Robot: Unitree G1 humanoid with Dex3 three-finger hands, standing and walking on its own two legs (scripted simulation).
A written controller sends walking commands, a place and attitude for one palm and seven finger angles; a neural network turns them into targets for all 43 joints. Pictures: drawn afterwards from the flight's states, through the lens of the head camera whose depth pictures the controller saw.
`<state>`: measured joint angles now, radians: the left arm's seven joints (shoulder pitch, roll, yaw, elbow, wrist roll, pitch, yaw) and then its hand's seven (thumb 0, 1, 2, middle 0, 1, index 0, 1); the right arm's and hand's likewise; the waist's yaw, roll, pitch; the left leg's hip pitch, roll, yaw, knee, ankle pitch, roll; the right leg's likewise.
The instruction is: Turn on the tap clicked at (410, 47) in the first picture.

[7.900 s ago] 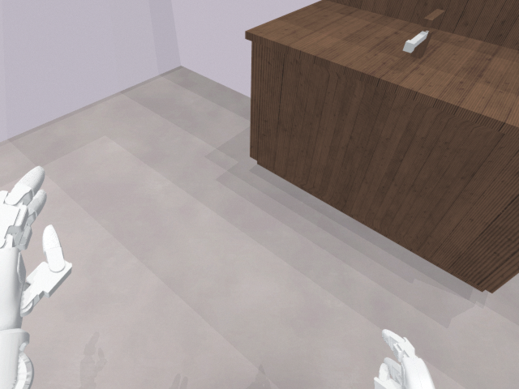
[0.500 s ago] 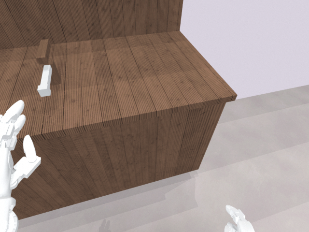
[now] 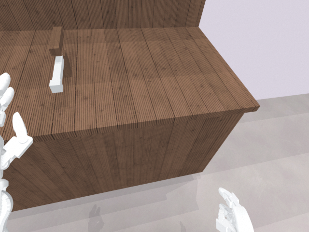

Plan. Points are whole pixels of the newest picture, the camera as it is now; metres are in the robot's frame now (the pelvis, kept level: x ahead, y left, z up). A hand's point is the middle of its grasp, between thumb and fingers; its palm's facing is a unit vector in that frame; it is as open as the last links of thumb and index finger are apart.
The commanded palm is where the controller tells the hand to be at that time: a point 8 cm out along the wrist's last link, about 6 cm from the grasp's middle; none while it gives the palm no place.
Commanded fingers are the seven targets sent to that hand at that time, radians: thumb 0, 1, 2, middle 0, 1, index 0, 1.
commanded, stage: shuffle to correct the standing spot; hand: left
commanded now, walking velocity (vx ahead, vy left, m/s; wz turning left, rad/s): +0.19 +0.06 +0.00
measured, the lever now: (56, 86) +0.45 +0.35 +0.08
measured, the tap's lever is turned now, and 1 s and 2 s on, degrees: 0 0 0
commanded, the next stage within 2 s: come to a stop and stand still in 0.72 s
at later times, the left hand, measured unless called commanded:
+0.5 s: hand (55, 123) +0.27 +0.24 +0.16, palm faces +0.41 -0.85 -0.34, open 7.5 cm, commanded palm +0.21 +0.28 +0.18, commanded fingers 0.00 0.90 0.90 -0.20 -0.30 -0.20 -0.30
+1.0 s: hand (54, 116) +0.29 +0.26 +0.15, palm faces +0.46 -0.81 -0.38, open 7.4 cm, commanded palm +0.24 +0.28 +0.18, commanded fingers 0.00 0.90 0.90 -0.20 -0.30 -0.20 -0.30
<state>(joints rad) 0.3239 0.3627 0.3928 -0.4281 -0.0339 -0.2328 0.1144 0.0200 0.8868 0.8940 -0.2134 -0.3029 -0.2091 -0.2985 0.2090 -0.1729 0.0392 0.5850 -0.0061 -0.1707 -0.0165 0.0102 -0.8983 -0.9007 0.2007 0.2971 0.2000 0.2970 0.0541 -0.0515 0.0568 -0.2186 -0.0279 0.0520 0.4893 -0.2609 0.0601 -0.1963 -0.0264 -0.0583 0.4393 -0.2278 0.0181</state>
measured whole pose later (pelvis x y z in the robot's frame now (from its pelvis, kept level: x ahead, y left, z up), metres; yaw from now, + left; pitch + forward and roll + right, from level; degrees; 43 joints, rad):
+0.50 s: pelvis +0.05 +0.00 -0.02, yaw +0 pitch -1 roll -1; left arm 0.40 0.36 0.37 -0.49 -0.04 -0.24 0.12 0.02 0.89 0.89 -0.21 -0.30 -0.21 -0.30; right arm 0.23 -0.22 0.00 0.59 0.01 -0.07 -0.02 0.01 -0.90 -0.90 0.20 0.30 0.20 0.30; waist 0.01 -0.03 0.04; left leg -0.26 -0.03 0.07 0.76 -0.42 0.04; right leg -0.21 -0.04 -0.05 0.66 -0.43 0.02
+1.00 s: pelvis +0.09 +0.00 -0.01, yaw +2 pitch -3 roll +0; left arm 0.42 0.33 0.39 -0.44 -0.04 -0.21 0.10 0.02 0.89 0.89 -0.21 -0.30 -0.21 -0.30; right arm 0.20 -0.22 0.00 0.61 -0.01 -0.05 -0.02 0.01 -0.90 -0.90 0.20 0.30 0.20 0.30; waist 0.04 -0.02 0.09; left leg -0.50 0.04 0.00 1.11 -0.33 0.00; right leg -0.32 0.00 -0.17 0.56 -0.19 -0.10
